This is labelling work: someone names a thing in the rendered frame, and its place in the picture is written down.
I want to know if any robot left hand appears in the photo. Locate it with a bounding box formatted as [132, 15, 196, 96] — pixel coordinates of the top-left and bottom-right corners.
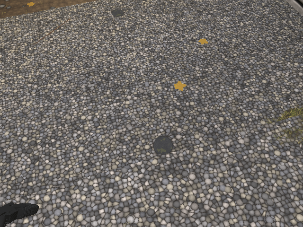
[0, 202, 39, 227]

